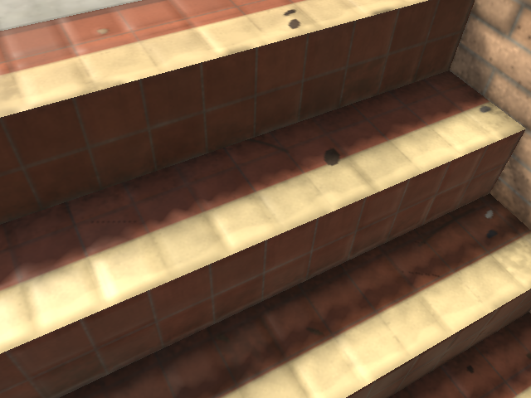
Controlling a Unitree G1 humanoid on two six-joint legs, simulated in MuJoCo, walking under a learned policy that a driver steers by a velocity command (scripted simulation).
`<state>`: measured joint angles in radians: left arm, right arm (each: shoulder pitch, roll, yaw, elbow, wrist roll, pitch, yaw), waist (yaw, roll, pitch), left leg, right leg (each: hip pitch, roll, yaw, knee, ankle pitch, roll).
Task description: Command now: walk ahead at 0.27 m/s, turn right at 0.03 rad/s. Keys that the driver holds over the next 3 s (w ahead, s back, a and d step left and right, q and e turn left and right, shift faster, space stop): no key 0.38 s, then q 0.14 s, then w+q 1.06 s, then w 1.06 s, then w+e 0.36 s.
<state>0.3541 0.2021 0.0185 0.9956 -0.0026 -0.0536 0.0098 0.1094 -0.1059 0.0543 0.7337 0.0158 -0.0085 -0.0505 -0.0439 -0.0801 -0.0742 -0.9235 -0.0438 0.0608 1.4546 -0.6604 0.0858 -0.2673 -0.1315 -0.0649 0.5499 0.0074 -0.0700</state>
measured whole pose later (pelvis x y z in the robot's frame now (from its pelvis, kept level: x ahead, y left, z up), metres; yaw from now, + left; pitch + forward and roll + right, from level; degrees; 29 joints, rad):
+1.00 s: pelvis +0.21 -0.02 +0.15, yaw +17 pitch +9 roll +0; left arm -0.01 0.22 -0.01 0.84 0.07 -0.01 -0.04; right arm 0.51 -0.15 -0.04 1.05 -0.07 -0.09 0.09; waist -0.10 -0.01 -0.21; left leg -0.27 -0.07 -0.06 0.51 -0.39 0.08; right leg -0.75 -0.03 -0.03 1.58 -0.46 -0.16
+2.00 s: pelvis +0.60 +0.22 +0.56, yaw +41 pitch +6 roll +0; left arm 0.09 0.16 -0.03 0.94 0.03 -0.04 -0.08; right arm 0.57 -0.15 0.03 1.24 -0.12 -0.03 0.09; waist 0.01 0.02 -0.14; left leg -0.32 -0.05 0.00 0.57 -0.36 0.06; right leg -1.48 -0.01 0.11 2.29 -0.02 -0.26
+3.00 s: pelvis +1.01 +0.59 +0.77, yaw +33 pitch +4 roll +3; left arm 0.25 0.17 0.06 0.98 -0.01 -0.08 -0.03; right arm 0.30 -0.15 -0.07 1.03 -0.02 -0.09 -0.02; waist -0.02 -0.03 -0.07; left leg -0.23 -0.02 0.21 0.34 -0.19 0.05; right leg -0.73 -0.09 0.06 1.33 -0.24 -0.09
